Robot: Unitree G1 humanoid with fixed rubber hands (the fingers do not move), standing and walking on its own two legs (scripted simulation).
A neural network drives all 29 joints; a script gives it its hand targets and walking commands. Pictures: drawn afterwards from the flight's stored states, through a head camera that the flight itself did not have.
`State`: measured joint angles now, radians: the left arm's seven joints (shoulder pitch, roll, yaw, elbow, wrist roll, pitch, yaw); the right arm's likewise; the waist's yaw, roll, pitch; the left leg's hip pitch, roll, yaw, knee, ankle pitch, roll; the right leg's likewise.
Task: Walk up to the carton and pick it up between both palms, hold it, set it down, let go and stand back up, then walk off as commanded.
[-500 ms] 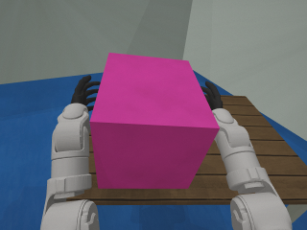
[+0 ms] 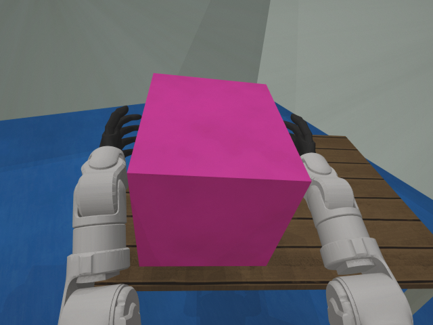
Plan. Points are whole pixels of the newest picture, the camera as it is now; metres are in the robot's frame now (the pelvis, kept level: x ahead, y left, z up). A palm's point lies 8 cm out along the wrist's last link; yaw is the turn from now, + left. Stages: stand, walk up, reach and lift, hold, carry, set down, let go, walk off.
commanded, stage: hold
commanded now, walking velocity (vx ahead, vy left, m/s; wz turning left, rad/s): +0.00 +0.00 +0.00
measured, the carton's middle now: (208, 167) +0.40 +0.01 +0.16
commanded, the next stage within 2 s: none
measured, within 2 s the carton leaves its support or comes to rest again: neither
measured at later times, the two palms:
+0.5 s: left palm (115, 148) +0.36 +0.17 +0.23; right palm (304, 153) +0.36 -0.16 +0.22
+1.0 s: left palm (114, 148) +0.36 +0.17 +0.23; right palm (302, 157) +0.36 -0.16 +0.22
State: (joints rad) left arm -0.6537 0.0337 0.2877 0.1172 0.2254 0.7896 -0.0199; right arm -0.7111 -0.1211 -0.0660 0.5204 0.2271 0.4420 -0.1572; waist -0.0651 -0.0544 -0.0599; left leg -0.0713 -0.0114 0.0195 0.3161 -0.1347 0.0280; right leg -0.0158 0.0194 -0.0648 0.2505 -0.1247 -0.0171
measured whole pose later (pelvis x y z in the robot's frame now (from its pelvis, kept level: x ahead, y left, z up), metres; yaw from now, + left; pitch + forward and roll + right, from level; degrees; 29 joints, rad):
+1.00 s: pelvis +0.00 +0.00 +0.00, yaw +0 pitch -6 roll -1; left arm -0.67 0.04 0.28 0.13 0.23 0.79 -0.02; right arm -0.71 -0.11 -0.09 0.52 0.22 0.43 -0.15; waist -0.07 -0.05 -0.06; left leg -0.08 -0.01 0.02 0.32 -0.13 0.03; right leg -0.03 0.02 -0.07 0.26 -0.13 -0.02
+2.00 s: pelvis +0.00 +0.00 +0.00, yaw +1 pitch -6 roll -1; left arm -0.67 0.05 0.29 0.14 0.22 0.78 -0.03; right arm -0.71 -0.10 -0.10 0.52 0.20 0.43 -0.16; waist -0.07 -0.06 -0.05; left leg -0.09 -0.01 0.01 0.33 -0.13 0.02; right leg -0.04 0.02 -0.07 0.27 -0.13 -0.02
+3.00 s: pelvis +0.00 +0.00 +0.00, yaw +0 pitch -6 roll -1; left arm -0.65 0.04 0.29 0.12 0.23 0.78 -0.03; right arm -0.70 -0.10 -0.08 0.52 0.21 0.43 -0.16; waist -0.07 -0.06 -0.06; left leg -0.08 -0.01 0.01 0.32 -0.13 0.03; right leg -0.03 0.02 -0.07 0.26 -0.13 -0.02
